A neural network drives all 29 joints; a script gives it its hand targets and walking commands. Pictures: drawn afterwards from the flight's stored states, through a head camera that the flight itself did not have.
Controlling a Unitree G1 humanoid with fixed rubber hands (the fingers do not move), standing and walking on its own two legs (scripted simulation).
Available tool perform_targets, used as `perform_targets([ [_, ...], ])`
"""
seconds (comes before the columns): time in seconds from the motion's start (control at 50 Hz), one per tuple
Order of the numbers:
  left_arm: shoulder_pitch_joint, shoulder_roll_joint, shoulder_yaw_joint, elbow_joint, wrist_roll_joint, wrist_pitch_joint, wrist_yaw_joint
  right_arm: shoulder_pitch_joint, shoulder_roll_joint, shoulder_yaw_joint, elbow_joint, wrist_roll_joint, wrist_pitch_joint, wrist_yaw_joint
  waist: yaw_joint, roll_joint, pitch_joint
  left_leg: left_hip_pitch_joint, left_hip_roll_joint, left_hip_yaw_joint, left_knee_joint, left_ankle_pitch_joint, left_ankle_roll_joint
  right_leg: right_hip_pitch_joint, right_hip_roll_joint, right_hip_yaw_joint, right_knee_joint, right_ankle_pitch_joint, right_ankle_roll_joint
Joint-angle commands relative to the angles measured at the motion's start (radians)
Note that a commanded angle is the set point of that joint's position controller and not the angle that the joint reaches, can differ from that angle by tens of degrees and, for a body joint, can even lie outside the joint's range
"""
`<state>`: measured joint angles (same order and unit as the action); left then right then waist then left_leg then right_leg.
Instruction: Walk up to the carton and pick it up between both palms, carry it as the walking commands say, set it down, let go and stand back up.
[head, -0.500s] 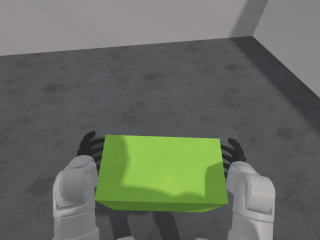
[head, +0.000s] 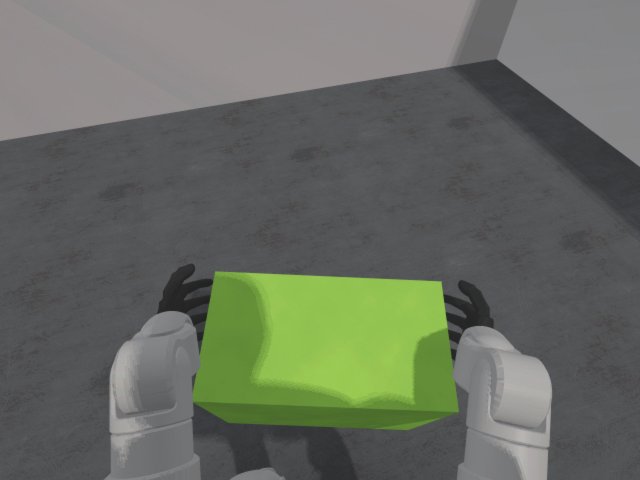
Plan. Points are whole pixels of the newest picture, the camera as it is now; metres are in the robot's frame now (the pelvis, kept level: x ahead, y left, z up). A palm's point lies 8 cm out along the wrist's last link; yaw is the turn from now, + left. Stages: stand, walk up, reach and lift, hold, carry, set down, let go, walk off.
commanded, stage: carry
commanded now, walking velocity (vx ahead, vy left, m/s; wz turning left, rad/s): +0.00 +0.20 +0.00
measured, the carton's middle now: (323, 360) +0.28 +0.00 -0.02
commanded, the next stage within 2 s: none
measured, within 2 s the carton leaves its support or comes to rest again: neither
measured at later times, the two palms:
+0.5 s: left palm (104, 369) +0.22 +0.22 +0.08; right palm (430, 388) +0.21 -0.11 +0.06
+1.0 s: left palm (17, 418) +0.17 +0.29 +0.08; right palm (373, 433) +0.16 -0.05 +0.07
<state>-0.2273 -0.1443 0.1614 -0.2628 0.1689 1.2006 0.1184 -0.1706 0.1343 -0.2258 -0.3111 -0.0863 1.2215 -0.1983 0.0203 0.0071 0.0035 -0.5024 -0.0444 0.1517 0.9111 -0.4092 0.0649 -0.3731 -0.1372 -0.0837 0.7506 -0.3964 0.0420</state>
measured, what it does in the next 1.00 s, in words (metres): steps to the left: left foot, then right foot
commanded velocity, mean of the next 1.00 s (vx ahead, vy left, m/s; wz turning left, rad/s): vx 0.00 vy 0.20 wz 0.00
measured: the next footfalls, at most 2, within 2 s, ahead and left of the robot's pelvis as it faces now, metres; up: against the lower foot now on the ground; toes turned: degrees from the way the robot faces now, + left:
left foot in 0.10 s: +0.06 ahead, +0.12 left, +0.00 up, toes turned +7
right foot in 0.44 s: -0.02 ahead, -0.07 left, +0.00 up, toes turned -8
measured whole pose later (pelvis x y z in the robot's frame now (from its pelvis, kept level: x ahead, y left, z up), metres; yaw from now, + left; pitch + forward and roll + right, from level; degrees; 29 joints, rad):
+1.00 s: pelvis -0.11 +0.13 -0.01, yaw -1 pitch +1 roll +1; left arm -0.23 -0.14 0.18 -0.35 0.17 1.22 0.11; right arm -0.21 0.14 -0.22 -0.34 -0.09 1.22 -0.19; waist 0.02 0.00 0.04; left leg -0.46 -0.03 0.18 0.70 -0.26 0.11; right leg -0.37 -0.10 -0.08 0.83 -0.55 0.06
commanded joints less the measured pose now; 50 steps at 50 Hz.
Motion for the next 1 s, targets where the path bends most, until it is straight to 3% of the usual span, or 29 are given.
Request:
perform_targets([
  [0.0,-0.603,-0.892,-0.718,-0.160,-0.532,0.006,-0.323,-0.773,0.869,0.851,-0.208,0.492,0.004,0.383,-0.010,-0.308,-0.444,-0.003,0.070,-0.104,-0.247,-0.100,-0.054,0.331,-0.253,0.196,-0.200,0.888,-0.142],
  [0.02,-0.574,-0.895,-0.715,-0.153,-0.526,0.006,-0.318,-0.736,0.870,0.846,-0.209,0.488,0.004,0.382,-0.022,-0.302,-0.500,0.109,0.063,-0.075,-0.425,0.029,-0.052,0.337,-0.222,0.132,-0.128,0.950,-0.101],
  [0.04,-0.539,-0.902,-0.712,-0.147,-0.515,0.005,-0.313,-0.708,0.874,0.840,-0.206,0.483,0.003,0.383,-0.024,-0.230,-0.577,0.273,0.088,-0.089,-0.489,0.174,-0.046,0.271,-0.162,0.063,-0.040,0.869,-0.045],
  [0.06,-0.525,-0.895,-0.721,-0.159,-0.508,0.003,-0.307,-0.669,0.885,0.833,-0.198,0.480,0.001,0.390,-0.028,-0.056,-0.625,0.467,0.184,-0.205,-0.415,0.602,-0.021,0.082,-0.097,0.034,0.057,0.567,0.003],
  [0.08,-0.521,-0.899,-0.748,-0.191,-0.511,-0.001,-0.305,-0.632,0.889,0.819,-0.188,0.477,-0.008,0.395,-0.019,0.228,-0.620,0.604,0.354,-0.381,-0.370,1.159,0.041,-0.142,0.005,-0.033,0.187,-0.090,0.021],
  [0.1,-0.518,-0.904,-0.763,-0.206,-0.523,-0.005,-0.309,-0.598,0.895,0.815,-0.181,0.482,-0.013,0.395,-0.019,0.282,-0.583,0.590,0.387,-0.384,-0.376,1.258,0.070,-0.220,0.068,-0.031,0.249,-0.323,0.007],
  [0.14,-0.571,-0.925,-0.792,-0.254,-0.539,-0.016,-0.313,-0.652,0.901,0.824,-0.220,0.494,-0.015,0.398,-0.025,0.168,-0.513,0.514,0.347,-0.338,-0.436,0.860,0.078,-0.229,0.065,-0.013,0.327,-0.281,0.001],
  [0.16,-0.563,-0.935,-0.788,-0.249,-0.541,-0.015,-0.316,-0.656,0.903,0.825,-0.229,0.486,-0.014,0.397,-0.023,0.137,-0.496,0.497,0.319,-0.325,-0.432,0.778,0.088,-0.240,0.061,0.006,0.340,-0.253,-0.005],
  [0.32,-0.538,-0.877,-0.751,-0.160,-0.537,0.019,-0.327,-0.666,0.860,0.802,-0.182,0.449,-0.004,0.382,-0.022,0.127,-0.466,0.340,0.296,-0.321,-0.487,0.585,0.099,-0.052,0.087,-0.019,0.140,-0.173,-0.024],
  [0.38,-0.532,-0.873,-0.724,-0.135,-0.529,0.018,-0.334,-0.675,0.858,0.813,-0.174,0.451,-0.002,0.378,0.006,0.094,-0.464,0.192,0.258,-0.247,-0.453,0.437,0.042,0.185,0.068,-0.021,-0.175,0.001,-0.055],
  [0.4,-0.530,-0.869,-0.714,-0.124,-0.529,0.016,-0.337,-0.677,0.855,0.820,-0.175,0.448,-0.003,0.375,0.016,-0.044,-0.459,0.060,0.206,-0.190,-0.349,0.327,-0.002,0.303,-0.045,0.099,-0.281,0.053,-0.079],
  [0.42,-0.542,-0.865,-0.709,-0.114,-0.523,0.011,-0.337,-0.696,0.863,0.835,-0.195,0.453,-0.004,0.376,0.005,-0.317,-0.441,-0.126,0.099,-0.119,-0.195,0.018,-0.056,0.367,-0.316,0.439,-0.385,0.201,-0.157],
  [0.44,-0.507,-0.907,-0.707,-0.082,-0.511,0.003,-0.339,-0.746,0.874,0.866,-0.221,0.463,-0.002,0.387,0.010,-0.459,-0.366,-0.206,0.061,-0.118,0.002,-0.170,-0.085,0.246,-0.461,0.596,-0.449,0.276,-0.283],
  [0.46,-0.524,-0.911,-0.706,-0.088,-0.522,0.005,-0.342,-0.790,0.883,0.877,-0.226,0.471,-0.003,0.385,0.015,-0.358,-0.331,-0.178,0.082,-0.213,0.142,-0.141,-0.066,0.196,-0.421,0.522,-0.428,0.368,-0.302],
  [0.48,-0.562,-0.919,-0.716,-0.102,-0.536,0.008,-0.344,-0.812,0.878,0.865,-0.211,0.477,-0.004,0.384,0.008,-0.240,-0.338,-0.147,0.085,-0.203,0.152,-0.094,-0.061,0.188,-0.360,0.402,-0.401,0.328,-0.256],
  [0.5,-0.567,-0.910,-0.715,-0.116,-0.531,0.009,-0.342,-0.781,0.886,0.857,-0.177,0.479,0.001,0.386,0.002,-0.180,-0.346,-0.130,0.098,-0.197,0.101,-0.074,-0.063,0.211,-0.312,0.321,-0.362,0.379,-0.211],
  [0.52,-0.591,-0.908,-0.721,-0.136,-0.533,0.005,-0.339,-0.781,0.894,0.854,-0.177,0.488,0.002,0.389,-0.005,-0.195,-0.357,-0.110,0.100,-0.174,0.009,-0.088,-0.065,0.234,-0.272,0.260,-0.315,0.495,-0.180],
  [0.56,-0.640,-0.890,-0.715,-0.180,-0.538,0.002,-0.328,-0.788,0.888,0.854,-0.195,0.502,0.009,0.389,-0.006,-0.273,-0.417,-0.046,0.084,-0.125,-0.152,-0.108,-0.057,0.307,-0.263,0.232,-0.255,0.740,-0.167],
  [0.6,-0.606,-0.899,-0.713,-0.175,-0.532,0.005,-0.319,-0.753,0.891,0.843,-0.207,0.501,0.008,0.386,-0.022,-0.269,-0.515,0.141,0.076,-0.084,-0.431,0.075,-0.049,0.318,-0.215,0.127,-0.128,0.868,-0.104],
  [0.62,-0.578,-0.906,-0.718,-0.178,-0.527,0.006,-0.314,-0.719,0.891,0.833,-0.202,0.492,0.007,0.387,-0.025,-0.178,-0.594,0.317,0.112,-0.123,-0.488,0.253,-0.034,0.235,-0.143,0.060,-0.030,0.746,-0.046],
  [0.64,-0.573,-0.901,-0.731,-0.196,-0.525,0.004,-0.309,-0.689,0.894,0.824,-0.202,0.487,0.004,0.390,-0.032,0.017,-0.639,0.515,0.245,-0.275,-0.416,0.746,0.004,0.022,-0.071,0.027,0.089,0.380,0.001],
  [0.66,-0.558,-0.906,-0.751,-0.220,-0.533,0.003,-0.308,-0.645,0.896,0.808,-0.192,0.482,-0.003,0.392,-0.021,0.249,-0.618,0.627,0.375,-0.401,-0.376,1.200,0.054,-0.179,0.035,-0.031,0.206,-0.206,0.011],
  [0.68,-0.567,-0.908,-0.769,-0.239,-0.545,-0.003,-0.309,-0.619,0.902,0.806,-0.185,0.489,-0.009,0.393,-0.018,0.268,-0.595,0.590,0.385,-0.377,-0.392,1.179,0.071,-0.199,0.074,-0.009,0.252,-0.330,-0.010],
  [0.7,-0.605,-0.917,-0.790,-0.265,-0.551,-0.009,-0.310,-0.664,0.908,0.814,-0.208,0.499,-0.011,0.397,-0.022,0.199,-0.553,0.531,0.361,-0.350,-0.439,0.944,0.073,-0.201,0.072,-0.008,0.309,-0.307,-0.013],
  [0.74,-0.608,-0.933,-0.793,-0.276,-0.559,-0.008,-0.313,-0.677,0.906,0.812,-0.235,0.488,-0.010,0.395,-0.026,0.140,-0.505,0.505,0.309,-0.317,-0.448,0.734,0.092,-0.231,0.071,0.006,0.325,-0.246,-0.016],
  [0.84,-0.549,-0.894,-0.767,-0.181,-0.539,0.023,-0.320,-0.657,0.860,0.789,-0.192,0.453,0.002,0.386,-0.024,0.130,-0.478,0.428,0.298,-0.334,-0.485,0.606,0.105,-0.154,0.082,-0.005,0.263,-0.186,-0.011],
  [0.94,-0.538,-0.873,-0.729,-0.143,-0.536,0.025,-0.330,-0.683,0.857,0.801,-0.184,0.450,0.004,0.378,-0.005,0.122,-0.478,0.248,0.275,-0.276,-0.494,0.467,0.073,0.116,0.095,-0.035,-0.042,-0.091,-0.053],
  [0.96,-0.538,-0.874,-0.719,-0.132,-0.534,0.024,-0.335,-0.680,0.853,0.807,-0.176,0.448,0.003,0.376,0.009,0.074,-0.474,0.167,0.250,-0.233,-0.457,0.381,0.030,0.230,0.067,-0.014,-0.210,0.024,-0.064],
  [0.98,-0.539,-0.874,-0.710,-0.121,-0.533,0.020,-0.337,-0.691,0.859,0.818,-0.184,0.447,0.001,0.374,0.019,-0.095,-0.462,0.028,0.185,-0.169,-0.333,0.267,-0.014,0.336,-0.077,0.144,-0.316,0.037,-0.092],
])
